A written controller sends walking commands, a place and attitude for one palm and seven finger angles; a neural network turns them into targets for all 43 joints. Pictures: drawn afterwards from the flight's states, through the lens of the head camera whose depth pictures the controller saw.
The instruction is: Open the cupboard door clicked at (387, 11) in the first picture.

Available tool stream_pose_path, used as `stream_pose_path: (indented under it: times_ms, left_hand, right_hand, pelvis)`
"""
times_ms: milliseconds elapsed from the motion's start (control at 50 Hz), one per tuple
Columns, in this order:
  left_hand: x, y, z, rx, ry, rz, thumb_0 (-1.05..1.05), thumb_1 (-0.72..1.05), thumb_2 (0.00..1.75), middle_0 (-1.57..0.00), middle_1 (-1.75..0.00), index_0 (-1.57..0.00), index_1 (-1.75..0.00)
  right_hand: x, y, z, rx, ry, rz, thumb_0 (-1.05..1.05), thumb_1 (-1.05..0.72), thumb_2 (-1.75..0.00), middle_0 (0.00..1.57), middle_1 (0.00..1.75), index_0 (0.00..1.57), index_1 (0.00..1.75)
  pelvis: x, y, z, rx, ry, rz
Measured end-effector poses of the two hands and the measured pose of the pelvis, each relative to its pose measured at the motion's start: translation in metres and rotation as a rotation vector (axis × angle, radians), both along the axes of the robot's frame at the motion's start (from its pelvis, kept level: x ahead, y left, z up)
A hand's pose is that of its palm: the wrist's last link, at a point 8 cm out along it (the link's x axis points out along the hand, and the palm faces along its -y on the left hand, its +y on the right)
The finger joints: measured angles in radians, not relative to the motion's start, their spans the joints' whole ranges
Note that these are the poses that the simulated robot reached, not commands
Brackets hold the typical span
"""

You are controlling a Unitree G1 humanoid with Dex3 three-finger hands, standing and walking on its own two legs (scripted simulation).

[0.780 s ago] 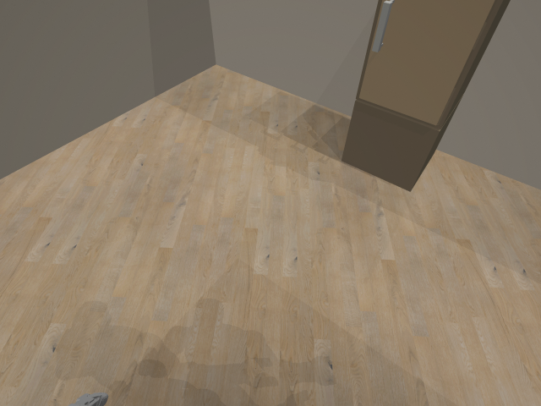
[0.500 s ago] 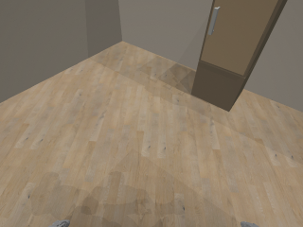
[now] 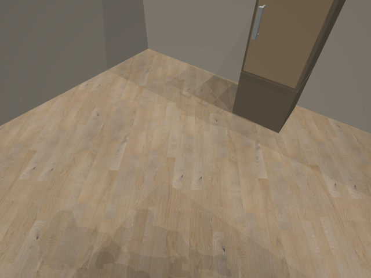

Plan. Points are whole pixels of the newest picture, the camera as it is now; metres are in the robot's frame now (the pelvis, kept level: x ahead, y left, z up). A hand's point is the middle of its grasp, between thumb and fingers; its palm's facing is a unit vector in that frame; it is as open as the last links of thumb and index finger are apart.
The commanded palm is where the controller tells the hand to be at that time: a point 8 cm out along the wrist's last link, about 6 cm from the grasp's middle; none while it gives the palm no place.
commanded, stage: stand and wait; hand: left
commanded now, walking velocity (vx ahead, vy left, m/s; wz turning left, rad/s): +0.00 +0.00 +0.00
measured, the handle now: (259, 22) +1.46 -0.35 -0.01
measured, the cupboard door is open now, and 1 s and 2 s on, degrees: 0 0 0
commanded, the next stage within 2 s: look at it before walking up in 0.22 s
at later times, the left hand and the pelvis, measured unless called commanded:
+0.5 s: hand out of the picture +0.07 +0.24 -0.16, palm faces -0.03 -0.94 -0.33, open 7.3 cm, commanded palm none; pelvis +0.00 +0.00 +0.00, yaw +0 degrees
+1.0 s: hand out of the picture +0.08 +0.25 -0.15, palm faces -0.02 -0.94 -0.34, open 7.3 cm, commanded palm none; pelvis +0.01 +0.00 +0.00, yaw +0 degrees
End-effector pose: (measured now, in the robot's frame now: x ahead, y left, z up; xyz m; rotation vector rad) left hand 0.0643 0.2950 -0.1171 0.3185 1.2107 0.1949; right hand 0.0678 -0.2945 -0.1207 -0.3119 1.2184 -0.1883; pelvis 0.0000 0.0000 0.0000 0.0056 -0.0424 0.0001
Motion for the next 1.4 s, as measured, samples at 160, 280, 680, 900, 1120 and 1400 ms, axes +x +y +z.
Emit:
stream_pose_path:
  times_ms: [160,280,680,900,1120,1400]
  left_hand:
    - [-0.001,-0.004,0.0,-0.006,-0.002,-0.007,0.0,0.91,0.9,-0.2,-0.3,-0.21,-0.3]
    - [0.0,-0.007,-0.002,-0.013,0.001,-0.009,0.0,0.91,0.9,-0.2,-0.3,-0.21,-0.3]
    - [0.008,-0.006,-0.001,-0.012,-0.005,-0.006,0.0,0.91,0.9,-0.2,-0.3,-0.21,-0.3]
    - [0.01,-0.004,0.001,-0.005,0.0,-0.006,0.0,0.91,0.9,-0.2,-0.3,-0.21,-0.3]
    - [0.001,-0.02,-0.014,-0.052,0.038,0.017,0.0,0.91,0.9,-0.2,-0.3,-0.2,-0.3]
    - [0.007,-0.048,-0.046,-0.208,0.268,0.043,0.01,0.91,0.9,-0.2,-0.3,-0.2,-0.3]
  right_hand:
    - [-0.006,0.001,-0.002,0.009,0.009,-0.001,0.0,-0.91,-0.9,0.2,0.3,0.2,0.3]
    - [-0.006,0.001,-0.002,0.01,0.013,0.0,0.0,-0.91,-0.9,0.2,0.3,0.2,0.3]
    - [0.015,-0.001,0.003,0.0,-0.018,0.013,0.0,-0.91,-0.9,0.2,0.3,0.2,0.3]
    - [0.021,0.0,0.003,0.003,-0.02,0.015,0.0,-0.91,-0.9,0.2,0.3,0.2,0.3]
    - [0.009,0.016,-0.008,0.035,0.025,0.0,0.0,-0.91,-0.9,0.2,0.3,0.2,0.3]
    - [-0.054,0.099,-0.019,0.127,0.235,-0.202,0.0,-0.91,-0.9,0.2,0.3,0.2,0.3]
  pelvis:
    - [-0.004,-0.001,0.0,0.001,0.006,-0.001]
    - [-0.004,-0.002,0.0,0.001,0.01,0.0]
    - [0.003,-0.003,0.001,-0.001,0.011,0.001]
    - [0.007,-0.003,0.002,-0.001,0.013,-0.001]
    - [0.021,-0.001,-0.003,-0.006,0.021,-0.011]
    - [0.096,0.021,-0.01,-0.018,0.035,-0.051]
